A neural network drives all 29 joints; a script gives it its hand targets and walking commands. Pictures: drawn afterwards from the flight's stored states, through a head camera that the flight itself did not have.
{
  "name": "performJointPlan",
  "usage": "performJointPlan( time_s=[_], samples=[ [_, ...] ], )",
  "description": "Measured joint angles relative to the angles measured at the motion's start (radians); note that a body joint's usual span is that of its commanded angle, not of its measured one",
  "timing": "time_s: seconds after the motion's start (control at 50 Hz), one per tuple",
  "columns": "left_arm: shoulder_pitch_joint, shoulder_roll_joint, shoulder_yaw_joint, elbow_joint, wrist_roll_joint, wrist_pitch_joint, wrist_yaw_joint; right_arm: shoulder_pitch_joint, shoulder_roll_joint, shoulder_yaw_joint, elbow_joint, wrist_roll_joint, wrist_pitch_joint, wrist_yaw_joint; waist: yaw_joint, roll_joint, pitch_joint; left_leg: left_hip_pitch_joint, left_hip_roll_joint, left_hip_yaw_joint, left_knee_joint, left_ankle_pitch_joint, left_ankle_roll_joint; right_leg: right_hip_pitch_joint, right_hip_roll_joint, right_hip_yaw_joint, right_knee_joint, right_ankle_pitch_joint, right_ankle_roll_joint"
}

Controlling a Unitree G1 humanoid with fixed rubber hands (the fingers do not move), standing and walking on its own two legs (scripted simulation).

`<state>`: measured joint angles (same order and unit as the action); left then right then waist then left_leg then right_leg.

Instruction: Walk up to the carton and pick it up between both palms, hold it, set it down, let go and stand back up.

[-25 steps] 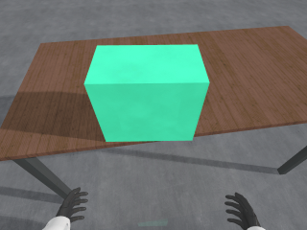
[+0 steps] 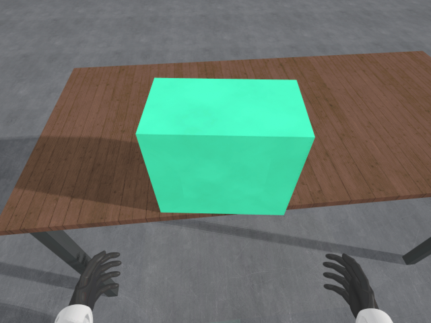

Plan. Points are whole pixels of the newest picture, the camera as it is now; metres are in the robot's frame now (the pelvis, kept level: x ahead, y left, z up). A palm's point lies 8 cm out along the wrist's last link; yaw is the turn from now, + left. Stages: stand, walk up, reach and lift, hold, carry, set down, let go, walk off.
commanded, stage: reach and lift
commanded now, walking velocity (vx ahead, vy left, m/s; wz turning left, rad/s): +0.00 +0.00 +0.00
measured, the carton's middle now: (223, 151) +0.44 -0.01 +0.06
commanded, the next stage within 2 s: none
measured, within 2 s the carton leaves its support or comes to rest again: neither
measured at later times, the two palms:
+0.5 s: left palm (83, 261) +0.22 +0.24 +0.02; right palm (364, 258) +0.21 -0.25 +0.02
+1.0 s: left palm (87, 206) +0.30 +0.24 +0.07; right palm (365, 206) +0.29 -0.26 +0.07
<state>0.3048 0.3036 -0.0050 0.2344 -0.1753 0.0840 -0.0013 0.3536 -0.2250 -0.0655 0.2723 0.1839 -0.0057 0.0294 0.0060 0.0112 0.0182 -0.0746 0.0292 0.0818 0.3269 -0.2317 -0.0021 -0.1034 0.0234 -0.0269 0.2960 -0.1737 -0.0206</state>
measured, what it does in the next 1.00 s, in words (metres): stands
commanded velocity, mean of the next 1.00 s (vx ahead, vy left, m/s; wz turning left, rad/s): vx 0.00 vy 0.00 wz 0.00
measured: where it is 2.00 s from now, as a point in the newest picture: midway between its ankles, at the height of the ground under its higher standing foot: outside the picture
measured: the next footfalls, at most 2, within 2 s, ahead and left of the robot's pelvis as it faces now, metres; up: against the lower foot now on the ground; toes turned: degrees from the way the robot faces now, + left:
none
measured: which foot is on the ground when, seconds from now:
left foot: down 0.00-1.00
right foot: down 0.00-1.00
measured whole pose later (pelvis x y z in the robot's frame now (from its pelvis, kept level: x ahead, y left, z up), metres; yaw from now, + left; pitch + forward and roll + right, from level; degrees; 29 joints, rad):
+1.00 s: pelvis -0.01 -0.01 +0.00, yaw +0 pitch +1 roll +0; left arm -0.19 0.35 0.13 0.24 -0.26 0.27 -0.02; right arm -0.14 -0.37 -0.06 0.26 0.39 0.15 -0.01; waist -0.01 0.00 0.02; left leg -0.13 0.03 0.07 0.32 -0.20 -0.01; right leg -0.17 0.03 -0.03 0.31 -0.16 -0.03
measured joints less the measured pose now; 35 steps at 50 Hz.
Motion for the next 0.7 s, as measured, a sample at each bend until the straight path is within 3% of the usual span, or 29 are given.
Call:
performJointPlan(
  time_s=[0.34,0.7],
  samples=[
    [-0.114,-0.005,0.005,-0.025,-0.050,-0.027,0.024,-0.117,-0.069,-0.027,-0.046,0.100,0.018,0.028,0.009,0.008,-0.017,-0.038,-0.005,0.004,0.022,0.003,0.010,-0.036,-0.006,0.005,0.014,0.009,0.005],
    [-0.341,0.027,0.029,0.065,-0.112,-0.020,0.011,-0.350,-0.101,-0.008,0.008,0.158,0.034,-0.002,0.005,-0.003,-0.017,-0.064,-0.004,-0.007,0.023,0.020,0.002,-0.071,-0.005,-0.006,0.044,0.006,-0.006]
  ],
)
